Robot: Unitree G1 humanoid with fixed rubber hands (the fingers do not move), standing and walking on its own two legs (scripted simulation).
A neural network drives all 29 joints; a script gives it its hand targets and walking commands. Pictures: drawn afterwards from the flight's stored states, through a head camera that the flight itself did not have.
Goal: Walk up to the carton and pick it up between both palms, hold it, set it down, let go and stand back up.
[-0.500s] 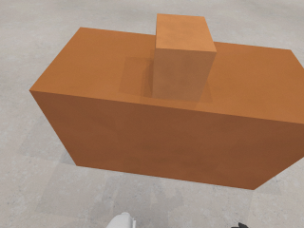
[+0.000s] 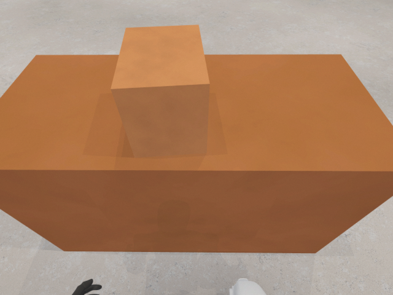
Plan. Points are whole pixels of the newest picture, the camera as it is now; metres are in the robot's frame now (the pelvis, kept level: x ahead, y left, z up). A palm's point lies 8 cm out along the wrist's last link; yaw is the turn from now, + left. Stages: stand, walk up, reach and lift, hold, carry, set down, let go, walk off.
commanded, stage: walk up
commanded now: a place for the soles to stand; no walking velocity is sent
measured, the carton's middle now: (166, 91) +0.59 +0.06 +0.08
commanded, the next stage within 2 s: none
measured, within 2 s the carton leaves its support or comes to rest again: neither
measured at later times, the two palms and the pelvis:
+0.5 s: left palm out of the picture +0.08 +0.25 -0.09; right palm (332, 281) +0.16 -0.27 -0.08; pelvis +0.03 -0.02 +0.02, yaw +6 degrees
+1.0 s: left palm out of the picture +0.08 +0.26 -0.08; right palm out of the picture +0.13 -0.26 -0.08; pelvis +0.02 -0.01 +0.03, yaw +5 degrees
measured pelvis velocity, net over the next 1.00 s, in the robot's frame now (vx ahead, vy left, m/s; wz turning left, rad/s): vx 0.02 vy -0.01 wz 0.08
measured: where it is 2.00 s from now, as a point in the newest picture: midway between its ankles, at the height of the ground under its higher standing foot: outside the picture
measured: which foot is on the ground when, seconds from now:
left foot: up 0.00-0.28, down 0.30-1.00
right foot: down 0.00-1.00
